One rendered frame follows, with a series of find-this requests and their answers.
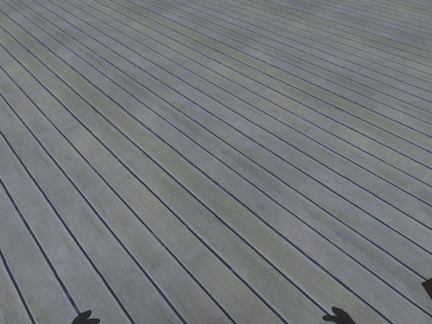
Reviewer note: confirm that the robot left hand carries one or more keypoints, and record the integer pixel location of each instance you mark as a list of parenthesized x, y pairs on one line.
[(82, 319)]

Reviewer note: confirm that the robot right hand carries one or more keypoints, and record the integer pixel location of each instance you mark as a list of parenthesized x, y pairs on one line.
[(341, 318)]

